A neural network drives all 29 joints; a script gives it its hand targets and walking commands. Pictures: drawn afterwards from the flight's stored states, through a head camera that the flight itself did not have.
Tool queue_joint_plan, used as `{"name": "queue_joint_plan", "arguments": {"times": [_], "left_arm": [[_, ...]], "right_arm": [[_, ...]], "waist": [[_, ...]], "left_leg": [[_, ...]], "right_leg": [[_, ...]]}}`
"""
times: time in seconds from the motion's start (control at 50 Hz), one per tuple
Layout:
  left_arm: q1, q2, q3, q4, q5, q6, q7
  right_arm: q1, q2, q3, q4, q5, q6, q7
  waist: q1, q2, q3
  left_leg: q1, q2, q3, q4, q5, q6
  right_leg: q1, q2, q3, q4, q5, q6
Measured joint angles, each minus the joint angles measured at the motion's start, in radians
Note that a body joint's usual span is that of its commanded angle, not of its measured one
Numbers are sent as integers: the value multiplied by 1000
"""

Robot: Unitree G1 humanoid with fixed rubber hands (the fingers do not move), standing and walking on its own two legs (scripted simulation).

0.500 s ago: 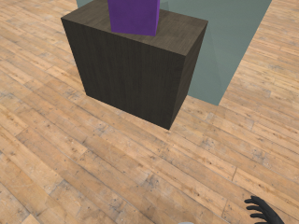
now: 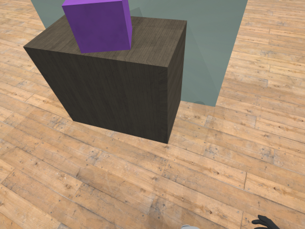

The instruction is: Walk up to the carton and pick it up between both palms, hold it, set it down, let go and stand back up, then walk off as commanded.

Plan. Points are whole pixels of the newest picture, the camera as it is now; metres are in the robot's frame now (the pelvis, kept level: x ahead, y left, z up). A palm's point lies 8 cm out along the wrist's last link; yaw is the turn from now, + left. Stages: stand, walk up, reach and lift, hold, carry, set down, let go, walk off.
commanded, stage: walk up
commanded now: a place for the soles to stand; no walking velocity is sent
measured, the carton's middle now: (102, 19) +1.03 +0.28 +0.06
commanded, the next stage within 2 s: none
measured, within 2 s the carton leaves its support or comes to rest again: neither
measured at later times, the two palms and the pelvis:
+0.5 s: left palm out of the picture +0.13 +0.48 -0.07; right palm (232, 205) +0.20 -0.20 -0.09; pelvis +0.08 +0.13 -0.01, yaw -2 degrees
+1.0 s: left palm out of the picture +0.24 +0.55 -0.06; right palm (205, 220) +0.17 -0.12 -0.08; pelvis +0.13 +0.21 +0.00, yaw -13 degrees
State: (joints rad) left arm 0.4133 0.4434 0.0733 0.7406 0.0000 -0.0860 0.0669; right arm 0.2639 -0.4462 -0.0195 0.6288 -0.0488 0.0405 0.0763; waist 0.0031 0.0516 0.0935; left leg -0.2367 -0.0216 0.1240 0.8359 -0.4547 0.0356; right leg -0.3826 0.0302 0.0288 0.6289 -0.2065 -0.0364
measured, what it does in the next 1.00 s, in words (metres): steps to the left: left foot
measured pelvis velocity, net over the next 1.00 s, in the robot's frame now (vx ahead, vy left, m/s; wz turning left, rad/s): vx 0.13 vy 0.21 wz -0.23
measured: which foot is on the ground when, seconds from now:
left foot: up 0.00-0.50, down 0.52-1.00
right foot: down 0.00-0.52, up 0.54-1.00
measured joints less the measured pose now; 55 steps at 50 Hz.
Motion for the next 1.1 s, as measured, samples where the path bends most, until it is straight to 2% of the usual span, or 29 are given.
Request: {"name": "queue_joint_plan", "arguments": {"times": [0.06,0.12,0.2,0.28,0.4,0.44,0.48,0.5,0.54,0.6,0.66,0.74,0.84,0.9,0.96,0.98,1.02,1.04,1.06,1.1], "left_arm": [[2,0,7,0,0,-1,18],[2,0,7,-1,0,-12,19],[2,0,8,-1,0,-20,20],[2,0,9,-1,0,-25,23],[2,2,19,-2,0,-28,37],[2,5,19,-3,0,-28,41],[2,12,20,-4,0,-27,42],[2,20,21,-4,0,-24,42],[-3,29,23,-2,0,-10,45],[-2,29,-5,9,0,17,46],[-2,30,-8,8,0,18,47],[-2,36,1,25,0,24,47],[-2,36,3,34,0,38,47],[-2,37,3,34,0,38,47],[-2,37,2,33,0,28,47],[-2,37,-1,33,0,22,47],[0,38,-1,33,0,5,47],[4,40,1,33,0,-4,47],[6,37,3,38,0,-9,49],[7,29,-5,44,0,-1,53]], "right_arm": [[-33,-11,-1,-1,0,7,2],[-55,-38,0,-1,0,9,3],[-55,-52,0,-1,0,23,9],[-56,-53,0,-1,-7,34,11],[-74,-54,-2,-2,-17,36,15],[-82,-56,-6,-2,-17,36,17],[-83,-57,-9,-3,-17,28,18],[-78,-58,-10,-3,-17,19,18],[-75,-47,-14,-2,-17,6,16],[-60,-15,-14,-2,-17,2,15],[-25,-17,-14,-2,-17,1,9],[-5,-17,-14,-2,-15,1,2],[0,-17,-14,-2,-15,1,-3],[0,-17,-14,-2,-15,1,-5],[0,-15,-14,-2,-15,2,-7],[0,-15,-14,-2,-15,3,-7],[0,-15,-14,-1,-15,11,-7],[-1,-15,-14,-1,-15,14,-7],[-10,-17,-15,-1,-15,20,-7],[-35,-15,-14,0,-15,38,-9]], "waist": [[-1,8,-5],[-2,32,-5],[-3,59,-6],[-3,71,-6],[-3,80,-7],[-3,79,-7],[-4,72,-8],[-5,65,-9],[-4,27,11],[-5,-18,13],[-4,-23,12],[-3,-22,12],[-3,-22,12],[-3,-22,12],[-2,-20,12],[-2,-17,12],[-1,-11,13],[-1,-12,14],[-1,-1,18],[-1,33,20]], "left_leg": [[-120,-1,-102,212,-3,-15],[-219,18,-187,251,40,-15],[-314,47,-223,253,81,-25],[-358,56,-223,254,89,-38],[-371,73,-223,251,89,-41],[-363,79,-224,212,87,-32],[-326,81,-225,103,80,-16],[-287,84,-226,12,87,-7],[-264,66,-202,-10,106,-32],[-217,59,-150,-40,122,-29],[-147,57,-119,-147,161,-16],[-89,52,-82,-221,187,17],[-56,34,-35,-242,171,44],[-56,17,-3,-242,158,57],[-56,8,29,-242,147,64],[-56,8,38,-241,143,64],[-58,7,49,-217,126,64],[-66,6,52,-177,105,62],[-82,14,44,-116,75,55],[-134,14,-32,40,18,8]], "right_leg": [[37,-7,13,-1,-45,-8],[52,-8,29,-2,-61,-3],[60,-8,44,-2,-78,10],[68,-7,63,-2,-94,25],[69,-13,74,-2,-119,26],[68,-24,74,-1,-129,26],[64,-41,75,14,-144,26],[56,-50,77,43,-157,26],[9,-64,99,182,-218,25],[-83,-25,99,404,-282,26],[-130,0,100,460,-253,26],[-155,0,101,460,-178,26],[-155,0,101,455,-151,26],[-154,0,100,405,-151,26],[-148,0,69,311,-151,26],[-139,0,52,263,-148,26],[-87,0,17,115,-50,26],[-46,-1,7,35,11,26],[-26,5,3,15,9,25],[-17,22,-3,34,-20,25]]}}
